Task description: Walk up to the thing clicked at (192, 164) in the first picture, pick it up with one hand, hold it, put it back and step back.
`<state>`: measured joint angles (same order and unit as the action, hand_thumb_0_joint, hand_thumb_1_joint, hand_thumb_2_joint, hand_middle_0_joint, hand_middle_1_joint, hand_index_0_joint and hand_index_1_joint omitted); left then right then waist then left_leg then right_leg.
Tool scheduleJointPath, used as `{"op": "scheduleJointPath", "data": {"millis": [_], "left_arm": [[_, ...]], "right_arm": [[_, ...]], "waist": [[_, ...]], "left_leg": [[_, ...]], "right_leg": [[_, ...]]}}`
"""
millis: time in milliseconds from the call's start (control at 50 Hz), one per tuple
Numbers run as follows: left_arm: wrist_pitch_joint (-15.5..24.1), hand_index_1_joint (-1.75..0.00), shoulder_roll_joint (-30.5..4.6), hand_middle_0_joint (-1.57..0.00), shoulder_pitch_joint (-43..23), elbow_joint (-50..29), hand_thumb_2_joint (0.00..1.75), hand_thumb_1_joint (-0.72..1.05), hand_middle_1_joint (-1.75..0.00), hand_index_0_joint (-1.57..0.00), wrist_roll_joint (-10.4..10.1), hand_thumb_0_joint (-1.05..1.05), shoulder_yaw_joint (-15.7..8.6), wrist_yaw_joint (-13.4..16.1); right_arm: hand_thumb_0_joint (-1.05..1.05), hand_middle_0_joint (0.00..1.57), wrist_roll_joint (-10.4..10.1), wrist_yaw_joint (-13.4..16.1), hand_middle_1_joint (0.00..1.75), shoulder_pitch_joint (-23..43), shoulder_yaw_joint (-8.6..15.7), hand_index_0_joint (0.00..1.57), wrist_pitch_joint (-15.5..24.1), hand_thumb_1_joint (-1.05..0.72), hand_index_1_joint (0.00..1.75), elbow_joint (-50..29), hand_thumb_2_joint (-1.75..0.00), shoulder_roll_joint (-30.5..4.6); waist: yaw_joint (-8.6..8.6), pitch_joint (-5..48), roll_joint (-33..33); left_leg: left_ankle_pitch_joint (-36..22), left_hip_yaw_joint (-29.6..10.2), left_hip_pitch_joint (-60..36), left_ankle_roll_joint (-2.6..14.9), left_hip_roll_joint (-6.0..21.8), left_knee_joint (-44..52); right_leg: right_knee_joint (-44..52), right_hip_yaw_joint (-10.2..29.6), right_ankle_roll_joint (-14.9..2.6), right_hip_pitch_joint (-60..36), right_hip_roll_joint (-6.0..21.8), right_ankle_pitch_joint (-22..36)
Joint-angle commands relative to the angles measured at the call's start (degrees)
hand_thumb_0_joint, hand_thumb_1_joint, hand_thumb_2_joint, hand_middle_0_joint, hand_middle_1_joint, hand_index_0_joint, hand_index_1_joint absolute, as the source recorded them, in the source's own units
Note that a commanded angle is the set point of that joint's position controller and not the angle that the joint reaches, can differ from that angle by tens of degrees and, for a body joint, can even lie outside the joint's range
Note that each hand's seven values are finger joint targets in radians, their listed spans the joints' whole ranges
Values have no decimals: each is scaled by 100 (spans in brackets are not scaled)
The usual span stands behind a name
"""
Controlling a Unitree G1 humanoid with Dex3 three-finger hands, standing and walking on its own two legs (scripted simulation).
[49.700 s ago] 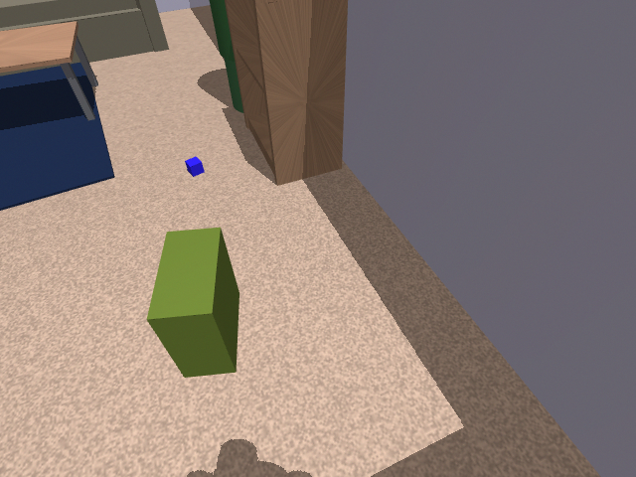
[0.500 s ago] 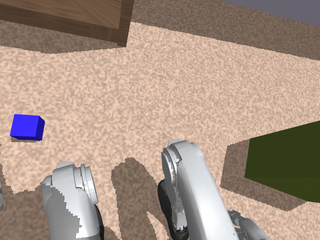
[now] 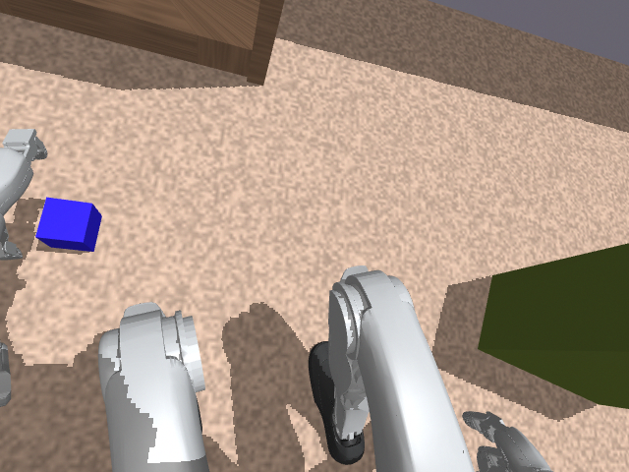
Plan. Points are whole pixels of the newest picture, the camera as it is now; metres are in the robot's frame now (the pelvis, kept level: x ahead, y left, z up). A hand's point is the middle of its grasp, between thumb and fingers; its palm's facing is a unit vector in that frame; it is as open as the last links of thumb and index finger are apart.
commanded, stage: withdraw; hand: left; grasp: from above
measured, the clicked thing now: (71, 225) +0.49 +0.29 -0.30
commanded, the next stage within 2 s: home in 0.02 s
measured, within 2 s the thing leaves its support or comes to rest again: neither
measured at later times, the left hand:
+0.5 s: hand out of the picture +0.44 +0.32 -0.05, palm faces -0.36 -0.33 -0.87, open 10.2 cm
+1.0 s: hand out of the picture +0.27 +0.25 +0.17, palm faces -0.01 -0.90 -0.44, open 7.4 cm
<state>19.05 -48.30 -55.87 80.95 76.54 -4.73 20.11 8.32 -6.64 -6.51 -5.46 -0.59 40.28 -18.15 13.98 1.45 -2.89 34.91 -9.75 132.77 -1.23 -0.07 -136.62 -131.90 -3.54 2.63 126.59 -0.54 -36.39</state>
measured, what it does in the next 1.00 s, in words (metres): rises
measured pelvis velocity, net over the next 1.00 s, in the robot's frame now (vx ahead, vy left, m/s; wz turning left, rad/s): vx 0.03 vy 0.00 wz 0.11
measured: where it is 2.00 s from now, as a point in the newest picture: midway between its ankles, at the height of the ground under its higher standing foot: (266, 445)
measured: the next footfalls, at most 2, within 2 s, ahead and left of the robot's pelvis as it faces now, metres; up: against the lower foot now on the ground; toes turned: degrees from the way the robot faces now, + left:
none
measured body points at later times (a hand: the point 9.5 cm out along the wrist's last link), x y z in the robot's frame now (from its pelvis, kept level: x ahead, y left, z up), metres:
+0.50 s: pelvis +0.02 +0.00 +0.07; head +0.24 +0.06 +0.46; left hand +0.46 +0.33 +0.00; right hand +0.09 -0.26 -0.05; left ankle +0.09 +0.13 -0.30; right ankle +0.12 -0.13 -0.30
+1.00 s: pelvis +0.03 +0.00 +0.26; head +0.14 +0.05 +0.69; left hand +0.27 +0.29 +0.19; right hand +0.27 -0.21 +0.18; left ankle +0.09 +0.13 -0.30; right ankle +0.11 -0.13 -0.30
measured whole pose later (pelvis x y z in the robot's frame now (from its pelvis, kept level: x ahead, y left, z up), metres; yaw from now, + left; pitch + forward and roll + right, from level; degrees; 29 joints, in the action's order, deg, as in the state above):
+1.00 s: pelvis +0.03 +0.00 +0.26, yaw +6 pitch +23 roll -5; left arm -15.9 -20.4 3.0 13.7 9.4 -2.5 2.5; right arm -2.0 2.1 -5.7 -1.9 4.5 30.7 -12.2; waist 3.8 11.3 1.2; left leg 33.1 -4.9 80.1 -0.9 1.8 -89.6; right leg -86.2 -2.8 2.0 76.0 1.1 -33.5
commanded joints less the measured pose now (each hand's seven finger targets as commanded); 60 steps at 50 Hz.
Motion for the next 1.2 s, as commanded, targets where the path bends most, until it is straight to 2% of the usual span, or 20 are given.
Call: {"op": "scheduleJointPath", "data": {"millis": [0, 40, 100, 120, 200, 240, 320, 360, 400, 480, 520, 580, 600, 680, 720, 800, 900, 960, 1100, 1180], "left_arm": [[-388, -95, -1687, -16, -2856, -702, 96, -50, -94, -15, -59, 0, -297, 711], [-569, -95, -1701, -16, -3040, -539, 95, -49, -94, -15, -80, 0, -259, 701], [-850, -95, -1481, -15, -2422, -112, 94, -48, -95, -15, -271, 0, -159, 500], [-928, -87, -1440, -23, -2287, -109, 96, -40, -87, -21, -301, 0, -107, 381], [-1140, -71, -1612, -23, -1738, -737, 95, -15, -69, -20, -721, 0, -271, -183], [-1163, -61, -1655, -22, -1496, -1254, 91, 1, -60, -20, -1077, 0, -422, -510], [-1158, -50, -1555, -21, -665, -2928, 90, 32, -49, -20, -1797, 0, -748, -1042], [-1244, -44, -1150, -20, 177, -3452, 89, 48, -43, -20, -2265, 0, -710, -1273], [-1318, -38, -934, -20, 371, -4536, 86, 58, -37, -19, -2755, 0, -764, -1456], [-1608, -35, -230, -20, 1481, -5236, 90, 75, -35, -20, -3662, 0, -724, -1771], [-1736, -32, 113, -20, 1831, -5601, 90, 84, -32, -20, -4032, 0, -552, -1884], [-1925, -30, 540, -20, 2277, -6149, 90, 90, -30, -20, -4442, 0, -298, -1952], [-2000, -30, 526, -20, 2423, -6230, 90, 90, -30, -20, -4599, 0, -378, -1935], [-2272, -30, 1089, -20, 3183, -6590, 90, 90, -30, -20, -5139, 0, -183, -1886], [-2427, -30, 1087, -20, 3428, -6882, 90, 90, -30, -20, -5367, 0, -283, -1818], [-2771, -30, 1482, -20, 4038, -7161, 90, 90, -30, -20, -5900, 0, -236, -1719], [-3177, -30, 1839, -20, 4794, -7842, 90, 90, -30, -20, -6681, 0, -161, -1634], [-3421, -30, 1982, -20, 5335, -8155, 90, 90, -30, -20, -7021, 0, -214, -1562], [-3991, -30, 2609, -20, 6487, -8748, 90, 90, -30, -20, -7668, 0, -152, -1476], [-4181, -30, 2772, -20, 7176, -9057, 90, 90, -30, -20, -7930, 0, -257, -1494]], "right_arm": [[0, 20, 110, 83, 30, -1094, 442, 20, 141, -92, 30, 29, -90, -1381], [0, 20, 104, 76, 30, -1194, 414, 20, 201, -91, 30, 54, -90, -1380], [0, 20, 42, 47, 30, -1291, 441, 20, 300, -91, 30, 24, -90, -1376], [0, 20, 6, 44, 30, -1308, 437, 20, 313, -89, 30, 18, -89, -1376], [0, 20, -146, 10, 30, -1438, 523, 20, 263, -89, 30, -155, -89, -1305], [0, 20, -214, -9, 30, -1513, 586, 20, 209, -89, 30, -244, -90, -1296], [0, 20, -384, 9, 30, -1641, 833, 20, 54, -89, 30, -404, -90, -1247], [0, 20, -462, 46, 30, -1627, 905, 20, -7, -90, 30, -541, -90, -1231], [0, 20, -539, 107, 30, -1545, 971, 20, -55, -90, 30, -653, -90, -1188], [0, 20, -674, 227, 30, -1296, 1032, 20, -90, -90, 30, -799, -90, -951], [0, 20, -709, 292, 30, -1127, 1061, 20, -58, -90, 30, -857, -90, -886], [0, 20, -777, 389, 30, -937, 1100, 20, 26, -90, 30, -953, -90, -827], [0, 20, -807, 424, 30, -850, 1096, 20, 59, -90, 30, -984, -90, -817], [0, 20, -899, 561, 30, -548, 1051, 20, 247, -90, 30, -1130, -90, -711], [0, 20, -942, 633, 30, -395, 1030, 20, 342, -90, 30, -1199, -90, -684], [0, 20, -1008, 768, 30, -126, 916, 20, 507, -90, 30, -1353, -90, -619], [0, 20, -1034, 949, 30, -36, 805, 20, 687, -90, 30, -1545, -90, -444], [0, 20, -1047, 1070, 30, -134, 735, 20, 770, -90, 30, -1619, -90, -341], [0, 20, -1065, 1439, 30, -453, 574, 20, 999, -90, 30, -1696, -90, -147], [0, 20, -1044, 1615, 30, -634, 545, 20, 1159, -90, 30, -1773, -90, -87]], "waist": [[197, 3915, 2808], [255, 4022, 2761], [176, 3892, 2434], [160, 3926, 2379], [-116, 4427, 2206], [-220, 4658, 2147], [-628, 5586, 2285], [-650, 5305, 1860], [-708, 5181, 1837], [-831, 4736, 1449], [-810, 4520, 1415], [-834, 4230, 1415], [-897, 4130, 1362], [-825, 3598, 1288], [-936, 3640, 1268], [-929, 3212, 1233], [-901, 2961, 1290], [-938, 2833, 1227], [-902, 2313, 904], [-1001, 2003, 750]], "left_leg": [[14, 676, -3508, 165, -26, 1578], [43, 692, -3355, 197, -30, 1546], [109, 662, -3200, 238, -38, 1611], [32, 659, -3166, 249, -47, 1606], [-411, 684, -3330, 275, -69, 1751], [-714, 716, -3487, 282, -66, 1817], [-1387, 808, -4090, 251, -74, 2099], [-1281, 780, -4132, 270, -53, 2312], [-1101, 685, -4279, 264, -46, 2618], [-758, 568, -4503, 305, 31, 3219], [-616, 544, -4668, 313, 64, 3482], [-361, 469, -5112, 292, 139, 3976], [-261, 462, -5202, 288, 148, 4126], [8, 416, -5637, 262, 158, 4793], [-18, 397, -6020, 244, 159, 5063], [359, 204, -6569, 220, 157, 5760], [255, 306, -7265, 210, 123, 6376], [42, 282, -7724, 193, 120, 6761], [-730, 417, -8495, 177, 93, 7566], [-1237, 515, -8923, 177, 66, 7991]], "right_leg": [[1275, -609, -475, -983, -144, 388], [1328, -582, -476, -1022, -146, 396], [1397, -607, -467, -1106, -132, 408], [1368, -600, -470, -1174, -135, 504], [1470, -517, -474, -1808, -125, 875], [1563, -464, -456, -2139, -124, 1092], [1854, -328, -449, -2971, -96, 1562], [2181, -289, -442, -3023, -111, 1442], [2422, -244, -471, -3077, -93, 1308], [2961, -162, -428, -3353, -106, 1098], [3206, -121, -423, -3520, -87, 1013], [3587, -101, -415, -3728, -62, 840], [3716, -88, -414, -3866, -54, 765], [4255, -56, -396, -4272, -26, 575], [4502, -19, -404, -4523, -19, 552], [4971, 23, -383, -4907, -9, 339], [5757, 136, -371, -5666, 1, 360], [6193, 143, -354, -6226, -4, 534], [7265, 158, -339, -7589, -35, 1140], [7801, 121, -312, -8293, -51, 1524]]}}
